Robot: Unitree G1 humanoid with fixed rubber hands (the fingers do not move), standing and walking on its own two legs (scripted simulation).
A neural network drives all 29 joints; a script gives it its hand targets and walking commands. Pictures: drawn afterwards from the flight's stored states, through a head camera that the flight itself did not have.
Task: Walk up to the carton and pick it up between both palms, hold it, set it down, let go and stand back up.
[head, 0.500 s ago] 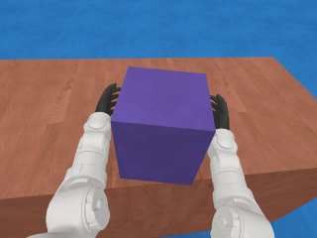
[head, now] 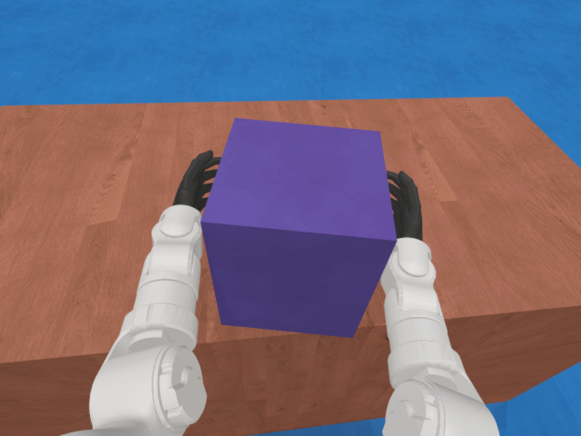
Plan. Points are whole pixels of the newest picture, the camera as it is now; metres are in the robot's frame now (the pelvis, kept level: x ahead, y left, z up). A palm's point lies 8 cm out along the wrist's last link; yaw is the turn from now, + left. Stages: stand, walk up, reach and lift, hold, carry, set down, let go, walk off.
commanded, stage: set down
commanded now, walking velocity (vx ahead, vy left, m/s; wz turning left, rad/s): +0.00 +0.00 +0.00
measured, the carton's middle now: (296, 233) +0.40 -0.06 +0.06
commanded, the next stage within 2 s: none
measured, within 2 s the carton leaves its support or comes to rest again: neither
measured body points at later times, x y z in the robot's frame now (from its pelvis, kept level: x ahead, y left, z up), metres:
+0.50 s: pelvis +0.00 +0.00 +0.00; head +0.06 +0.00 +0.44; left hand +0.46 +0.08 +0.07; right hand +0.38 -0.21 +0.04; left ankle +0.00 +0.12 -0.75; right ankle -0.01 -0.12 -0.75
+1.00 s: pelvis -0.03 -0.02 -0.01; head +0.00 +0.00 +0.44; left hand +0.46 +0.11 +0.11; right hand +0.38 -0.27 +0.11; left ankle +0.00 +0.12 -0.75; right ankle -0.01 -0.12 -0.75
